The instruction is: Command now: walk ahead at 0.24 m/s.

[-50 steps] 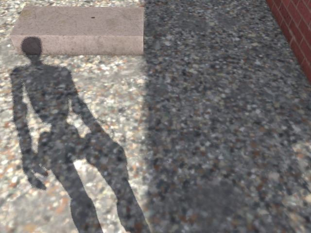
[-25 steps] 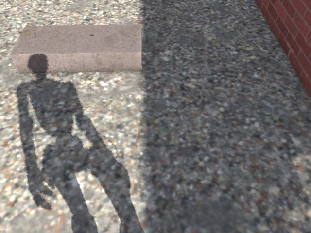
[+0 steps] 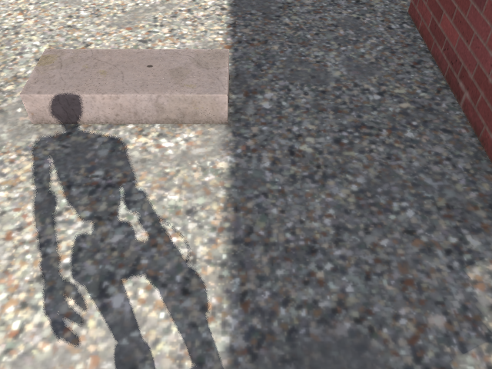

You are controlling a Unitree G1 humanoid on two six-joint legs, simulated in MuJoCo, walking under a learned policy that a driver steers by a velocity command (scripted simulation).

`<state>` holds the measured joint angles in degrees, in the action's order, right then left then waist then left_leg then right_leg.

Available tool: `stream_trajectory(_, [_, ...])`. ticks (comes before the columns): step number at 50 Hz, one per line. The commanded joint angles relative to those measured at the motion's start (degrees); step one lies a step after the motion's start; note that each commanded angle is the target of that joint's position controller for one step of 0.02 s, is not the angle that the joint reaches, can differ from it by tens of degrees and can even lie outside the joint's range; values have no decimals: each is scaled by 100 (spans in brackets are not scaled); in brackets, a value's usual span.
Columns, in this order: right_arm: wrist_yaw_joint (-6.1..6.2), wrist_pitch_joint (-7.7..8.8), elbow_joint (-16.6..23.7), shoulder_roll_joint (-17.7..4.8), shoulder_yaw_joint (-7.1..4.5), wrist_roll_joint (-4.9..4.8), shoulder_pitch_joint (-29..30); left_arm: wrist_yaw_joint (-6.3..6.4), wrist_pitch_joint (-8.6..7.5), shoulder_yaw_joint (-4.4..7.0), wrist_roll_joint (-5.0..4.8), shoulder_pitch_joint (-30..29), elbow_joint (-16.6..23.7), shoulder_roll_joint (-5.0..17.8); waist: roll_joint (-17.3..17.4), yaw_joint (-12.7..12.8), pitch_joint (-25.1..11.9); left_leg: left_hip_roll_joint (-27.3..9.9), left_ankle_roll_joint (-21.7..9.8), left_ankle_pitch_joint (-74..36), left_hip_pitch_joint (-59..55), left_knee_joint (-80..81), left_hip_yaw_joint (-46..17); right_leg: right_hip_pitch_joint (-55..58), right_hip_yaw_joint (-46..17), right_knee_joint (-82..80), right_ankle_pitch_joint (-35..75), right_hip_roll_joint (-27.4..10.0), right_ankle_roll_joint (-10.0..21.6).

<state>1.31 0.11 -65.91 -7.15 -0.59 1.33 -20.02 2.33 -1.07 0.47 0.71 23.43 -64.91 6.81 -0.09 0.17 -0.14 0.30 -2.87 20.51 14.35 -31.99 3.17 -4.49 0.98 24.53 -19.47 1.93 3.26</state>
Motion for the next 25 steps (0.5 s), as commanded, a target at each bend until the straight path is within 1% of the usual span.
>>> stream_trajectory(1, [-99, 147, 569, -229, -50, 96, 523, 0, -17, 226, 27, 873, -57, 827, -816, 297, 1573, -163, -124, 356, 1659, -1013, 123, -621, -2422, -1854, -2587, -1926, 1106])
stream_trajectory(3, [-160, 271, 778, -400, -120, 58, 679, -25, -113, 265, 101, 843, -25, 866, -661, 263, 1465, -332, -167, 489, 2097, -1257, -45, -119, -2350, -1765, -1703, -1996, 1176])
stream_trajectory(5, [-217, 378, 904, -439, -168, -13, 690, -43, -201, 289, 79, 697, 32, 887, -569, 149, 1277, -328, -175, 329, 1780, -821, -6, 5, -1916, -1570, -903, -1829, 1049])
stream_trajectory(6, [-236, 408, 912, -418, -188, -45, 571, -51, -232, 299, 56, 577, 67, 907, -556, 28, 1183, -239, -181, 94, 1291, -486, 99, -186, -1655, -1422, -576, -1701, 959])
stream_trajectory(7, [-247, 427, 808, -341, -201, -73, 170, -61, -248, 305, 12, 346, 124, 927, -506, -234, 1070, -72, -188, -311, 388, 6, 289, -675, -1301, -1155, -313, -1502, 830])
stream_trajectory(8, [-235, 431, 571, -347, -254, -96, -468, -79, -269, 301, -4, 183, 184, 915, -340, -508, 888, 200, -176, -466, -751, 377, 426, -1273, -962, -677, 66, -1224, 690])
stream_trajectory(9, [-181, 459, 335, -561, -363, -71, -1239, -114, -334, 255, 18, 105, 246, 791, 132, -829, 554, -29, -222, -345, -1966, 670, -38, -1921, -484, 374, 596, -857, 509])
stream_trajectory(10, [-104, 480, 253, -1216, -523, -2, -2030, -180, -386, 125, -22, -24, 531, 332, 1680, -1067, 181, -1584, -638, 1244, -2721, 1903, -2480, -2953, 385, 2439, -162, -71, 145])
stream_trajectory(11, [-111, 378, 75, -1259, -528, -28, -2281, -230, -380, 224, 95, -106, 669, 647, 1748, -928, 225, -2231, -1056, 1782, -2448, 2532, -4113, -3538, 160, 3760, -1112, 116, 189])
stream_trajectory(12, [-99, 338, 320, -1040, -441, 2, -1435, -274, -348, 239, 172, -322, 720, 657, 771, -478, 730, -2171, -998, 2003, -1810, 2439, -3600, -3737, -140, 4350, -655, -364, 293])
stream_trajectory(13, [-126, 369, 538, -925, -400, -9, -853, -330, -374, 207, 144, -431, 732, 520, 270, -309, 893, -1975, -919, 1452, -1310, 2486, -3042, -3634, -231, 4329, -56, -541, 313])
stream_trajectory(14, [-128, 412, 641, -871, -361, -16, -554, -365, -395, 205, 94, -399, 707, 432, 108, -116, 888, -1729, -803, 737, -1044, 2566, -2473, -3391, -238, 4122, 338, -670, 286])
stream_trajectory(15, [-114, 469, 638, -717, -294, -33, -507, -384, -364, 230, 125, -343, 691, 462, 115, -8, 819, -1540, -724, 86, -976, 2584, -2041, -3229, -190, 3945, 512, -724, 224])
stream_trajectory(16, [-98, 514, 598, -639, -252, -39, -566, -399, -313, 242, 139, -271, 661, 459, 184, 43, 722, -1382, -670, -513, -1028, 2563, -1666, -3141, -100, 3860, 649, -713, 166])
stream_trajectory(18, [-69, 577, 447, -621, -206, -58, -912, -414, -227, 282, 125, -445, 733, 527, 298, 57, 670, -1253, -650, -1724, -1281, 2467, -1204, -3349, 82, 3721, 838, -656, 90])
stream_trajectory(20, [-60, 596, 359, -643, -170, -53, -1164, -422, -174, 282, 116, -921, 906, 511, 358, -4, 706, -1193, -673, -2562, -1411, 2415, -912, -3646, 225, 3471, 1030, -634, 17])
stream_trajectory(22, [-60, 607, 344, -620, -127, -41, -1254, -432, -162, 258, 99, -1579, 1165, 489, 396, -96, 821, -1114, -697, -3091, -1363, 2435, -699, -3752, 374, 2898, 1270, -576, -45])
stream_trajectory(25, [-43, 634, 331, -629, -94, -45, -1311, -445, -175, 190, 40, -2332, 1453, 408, 492, -207, 928, -1009, -661, -3616, -1250, 2445, -440, -3331, 593, 1727, 1679, -396, -27])
